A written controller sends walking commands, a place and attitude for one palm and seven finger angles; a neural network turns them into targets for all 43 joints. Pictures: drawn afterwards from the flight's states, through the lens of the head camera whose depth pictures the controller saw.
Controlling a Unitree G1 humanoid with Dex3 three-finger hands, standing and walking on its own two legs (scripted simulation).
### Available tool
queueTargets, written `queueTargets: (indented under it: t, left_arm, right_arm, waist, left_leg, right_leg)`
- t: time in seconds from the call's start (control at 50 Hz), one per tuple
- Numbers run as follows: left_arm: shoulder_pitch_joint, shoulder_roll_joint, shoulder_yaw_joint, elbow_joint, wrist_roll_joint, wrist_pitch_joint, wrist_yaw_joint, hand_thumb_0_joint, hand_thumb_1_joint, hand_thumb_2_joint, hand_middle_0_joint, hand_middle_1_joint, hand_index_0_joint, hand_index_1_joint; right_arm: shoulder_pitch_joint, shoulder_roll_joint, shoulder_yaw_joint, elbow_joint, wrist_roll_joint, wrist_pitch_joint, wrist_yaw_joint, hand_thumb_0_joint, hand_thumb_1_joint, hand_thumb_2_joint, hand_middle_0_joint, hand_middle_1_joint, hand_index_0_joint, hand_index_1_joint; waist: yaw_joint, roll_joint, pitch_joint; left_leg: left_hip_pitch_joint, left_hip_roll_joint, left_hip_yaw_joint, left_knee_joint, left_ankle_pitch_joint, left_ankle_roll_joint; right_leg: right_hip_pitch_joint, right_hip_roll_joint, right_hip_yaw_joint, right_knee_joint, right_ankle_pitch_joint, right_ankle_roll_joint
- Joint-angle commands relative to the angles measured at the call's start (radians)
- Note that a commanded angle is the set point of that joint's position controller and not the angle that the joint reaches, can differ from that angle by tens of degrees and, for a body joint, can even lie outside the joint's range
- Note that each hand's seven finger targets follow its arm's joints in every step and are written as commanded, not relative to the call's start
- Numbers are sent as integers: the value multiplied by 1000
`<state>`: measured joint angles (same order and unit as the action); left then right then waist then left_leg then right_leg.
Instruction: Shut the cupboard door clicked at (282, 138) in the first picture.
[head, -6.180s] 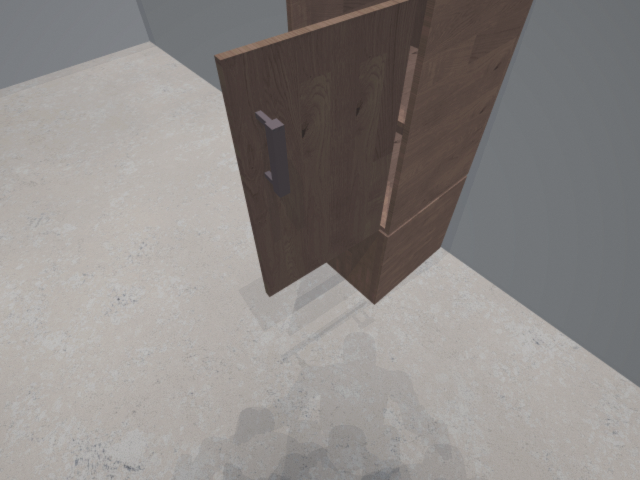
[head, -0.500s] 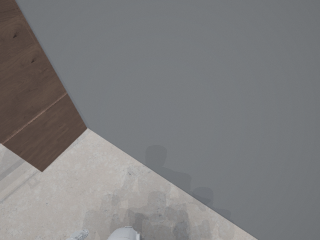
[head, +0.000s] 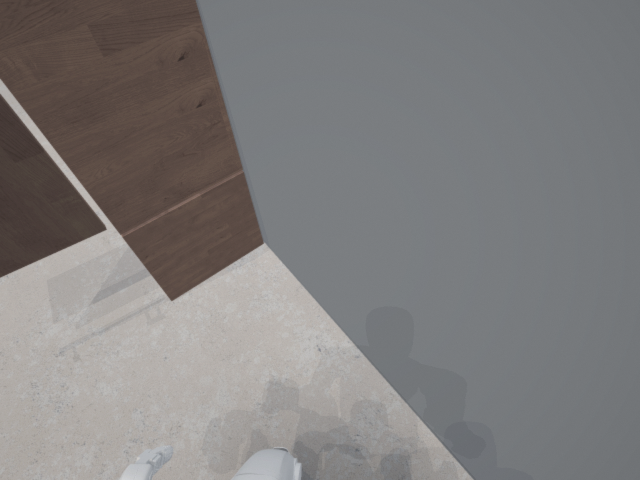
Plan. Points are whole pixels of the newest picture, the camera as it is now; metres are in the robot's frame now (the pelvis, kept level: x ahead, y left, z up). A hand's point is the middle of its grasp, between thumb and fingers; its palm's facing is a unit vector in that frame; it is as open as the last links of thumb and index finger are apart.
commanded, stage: turn to face it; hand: left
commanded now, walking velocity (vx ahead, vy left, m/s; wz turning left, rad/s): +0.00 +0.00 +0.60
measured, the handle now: out of the picture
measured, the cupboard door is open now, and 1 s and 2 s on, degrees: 85 85 85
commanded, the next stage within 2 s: take the last steps up to it in 0.86 s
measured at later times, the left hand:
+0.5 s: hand out of the picture +0.04 +0.24 -0.15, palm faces +0.33 -0.90 -0.28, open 7.4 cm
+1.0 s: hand out of the picture -0.05 +0.20 -0.17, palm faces +0.53 -0.82 -0.22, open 7.4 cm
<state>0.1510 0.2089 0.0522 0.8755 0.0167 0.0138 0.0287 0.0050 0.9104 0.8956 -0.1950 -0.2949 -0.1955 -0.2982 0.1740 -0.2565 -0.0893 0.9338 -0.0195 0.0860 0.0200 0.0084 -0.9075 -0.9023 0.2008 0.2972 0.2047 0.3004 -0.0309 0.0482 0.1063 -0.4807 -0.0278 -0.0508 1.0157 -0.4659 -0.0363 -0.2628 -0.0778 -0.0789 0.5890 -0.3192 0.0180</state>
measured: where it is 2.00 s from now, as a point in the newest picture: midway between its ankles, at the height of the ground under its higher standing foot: outside the picture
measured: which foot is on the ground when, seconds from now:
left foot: up 0.00-0.20, down 0.22-0.54, up 0.56-0.82, down 0.84-1.00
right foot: down 0.00-0.22, up 0.24-0.52, down 0.54-0.84, up 0.86-1.00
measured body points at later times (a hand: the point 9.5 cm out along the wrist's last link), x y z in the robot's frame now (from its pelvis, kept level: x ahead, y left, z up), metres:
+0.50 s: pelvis +0.01 +0.00 +0.00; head +0.06 +0.01 +0.45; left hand +0.02 +0.28 -0.13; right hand +0.16 -0.22 -0.14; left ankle +0.01 +0.13 -0.73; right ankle +0.05 -0.14 -0.71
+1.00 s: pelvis +0.01 +0.01 +0.00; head +0.05 +0.05 +0.45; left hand -0.08 +0.25 -0.15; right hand +0.22 -0.15 -0.13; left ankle -0.02 +0.11 -0.73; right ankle +0.06 -0.13 -0.68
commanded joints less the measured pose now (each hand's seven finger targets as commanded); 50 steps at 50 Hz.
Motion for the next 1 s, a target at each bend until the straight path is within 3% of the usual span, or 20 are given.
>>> queueTargets:
  t: [0.0,0.08,0.16,0.18,0.2,0.22,0.26,0.46,0.48,0.52,0.54,0.58,0.66,0.76,0.78,0.8,0.82,0.88,0.94,0.98]
  left_arm:
    - [22,163,37,-59,10,-22,9,0,900,900,-200,-300,-200,-300]
    - [126,215,56,-17,11,-26,4,0,900,900,-200,-300,-200,-300]
    - [91,214,63,-19,-5,-14,-7,0,900,900,-200,-300,-200,-300]
    - [96,153,56,-51,-12,-7,-14,0,900,900,-200,-300,-200,-300]
    - [19,108,27,-91,-8,-1,-11,0,900,900,-200,-300,-200,-300]
    - [-38,127,33,-99,0,11,-4,0,900,900,-200,-300,-200,-300]
    - [-48,118,39,-67,-4,14,-8,0,900,900,-200,-300,-200,-300]
    - [98,104,40,-16,-6,5,-14,0,900,900,-200,-300,-200,-300]
    - [143,128,47,-7,-4,-4,-9,0,900,900,-200,-300,-200,-300]
    - [153,269,69,-19,16,-19,2,0,900,900,-200,-300,-200,-300]
    - [123,252,58,-34,10,-19,3,0,900,900,-200,-300,-200,-300]
    - [40,170,37,-44,5,-23,6,0,900,900,-200,-300,-200,-300]
    - [98,175,42,-17,13,-30,6,0,900,900,-200,-300,-200,-300]
    - [116,201,52,30,1,-20,-4,0,900,900,-200,-300,-200,-300]
    - [111,172,46,21,-7,-14,-8,0,900,900,-200,-300,-200,-300]
    - [124,113,32,-1,-11,-8,-12,0,900,900,-200,-300,-200,-300]
    - [71,85,19,-26,-8,2,-8,0,900,900,-200,-300,-200,-300]
    - [21,93,28,17,-1,20,-12,0,900,900,-200,-300,-200,-300]
    - [47,62,16,50,-6,12,-18,0,900,900,-200,-300,-200,-300]
    - [58,47,14,56,-5,6,-21,0,900,900,-200,-300,-200,-300]
  right_arm:
    - [-55,-38,-10,-93,7,-26,11,0,-900,-900,200,300,200,300]
    - [-112,-6,12,-104,12,-42,14,0,-900,-900,200,300,200,300]
    - [12,-76,-3,-79,6,-56,9,0,-900,-900,200,300,200,300]
    - [76,-182,-30,-74,-4,-66,2,0,-900,-900,200,300,200,300]
    - [156,-255,-46,-58,-2,-60,-5,0,-900,-900,200,300,200,300]
    - [174,-243,-45,-42,-6,-61,-16,0,-900,-900,200,300,200,300]
    - [61,-195,-33,-64,-9,-66,-34,0,-900,-900,200,300,200,300]
    - [-64,-161,-29,-89,-7,-48,-26,0,-900,-900,200,300,200,300]
    - [-79,-140,-26,-101,-1,-46,-23,0,-900,-900,200,300,200,300]
    - [-67,-49,-15,-130,8,-47,-11,0,-900,-900,200,300,200,300]
    - [-56,-70,-15,-125,1,-43,-4,0,-900,-900,200,300,200,300]
    - [-57,-69,-19,-90,-2,-28,-1,0,-900,-900,200,300,200,300]
    - [-89,-5,12,-80,9,-39,3,0,-900,-900,200,300,200,300]
    - [-19,-18,20,-43,9,-58,-4,0,-900,-900,200,300,200,300]
    - [14,-72,10,-36,6,-66,-7,0,-900,-900,200,300,200,300]
    - [42,-152,-9,-39,-2,-72,-12,0,-900,-900,200,300,200,300]
    - [88,-205,-17,-32,-10,-64,-21,0,-900,-900,200,300,200,300]
    - [18,-138,-2,-28,-12,-72,-45,0,-900,-900,200,300,200,300]
    - [16,-117,7,-15,-10,-81,-53,0,-900,-900,200,300,200,300]
    - [22,-116,8,-6,-11,-77,-50,0,-900,-900,200,300,200,300]
  waist:
    - [24,-284,-90]
    - [77,-257,-142]
    - [-3,-151,-178]
    - [-34,132,-235]
    - [-76,252,-231]
    - [-85,147,-228]
    - [-34,167,-152]
    - [52,105,-133]
    - [77,35,-140]
    - [91,-350,-137]
    - [71,-267,-130]
    - [25,-326,-68]
    - [56,-246,-121]
    - [25,-222,-131]
    - [7,-99,-155]
    - [0,145,-192]
    - [-37,211,-179]
    - [-4,174,-118]
    - [10,90,-179]
    - [13,113,-184]
  left_leg:
    - [-49,57,70,66,-14,-26]
    - [29,26,155,-241,-14,-22]
    - [341,45,139,-575,307,18]
    - [518,287,-181,-606,603,128]
    - [524,459,-359,-641,860,255]
    - [473,441,-355,-642,713,276]
    - [338,338,-269,-665,545,229]
    - [117,204,-240,-619,329,155]
    - [53,154,-206,-547,266,117]
    - [-120,-50,22,-79,-135,5]
    - [-76,-2,-11,87,-106,18]
    - [-102,43,-2,212,-13,0]
    - [1,36,99,-110,-32,-16]
    - [270,12,141,-532,219,8]
    - [392,96,56,-600,370,40]
    - [487,317,-222,-621,605,141]
    - [398,431,-305,-684,626,248]
    - [288,325,-236,-699,507,229]
    - [375,287,-152,-653,672,218]
    - [338,260,-136,-661,528,206]
  right_leg:
    - [102,-253,82,-240,434,-122]
    - [241,-273,43,-137,675,-118]
    - [57,-248,-61,80,500,-12]
    - [-182,-129,-117,297,102,63]
    - [-312,-58,-49,484,-364,83]
    - [-335,-55,38,569,-331,67]
    - [-327,-58,86,585,-194,64]
    - [67,56,21,13,-7,39]
    - [170,23,48,-140,50,30]
    - [197,-404,468,-372,52,-154]
    - [77,-394,406,-348,34,-192]
    - [44,-279,245,-294,227,-148]
    - [167,-252,93,-188,585,-134]
    - [86,-223,26,-59,492,-50]
    - [-21,-182,-17,30,341,0]
    - [-194,-75,-66,191,-40,62]
    - [-195,-38,-17,342,-325,60]
    - [-226,-33,77,472,-205,35]
    - [-174,-9,56,344,-177,36]
    - [-90,19,21,226,-175,30]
